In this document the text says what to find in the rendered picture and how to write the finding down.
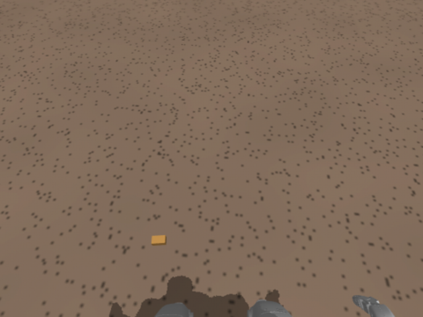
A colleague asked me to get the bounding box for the small box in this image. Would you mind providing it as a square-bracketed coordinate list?
[151, 235, 167, 246]

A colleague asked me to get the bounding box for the right robot hand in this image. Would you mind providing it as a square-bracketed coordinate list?
[352, 295, 395, 317]

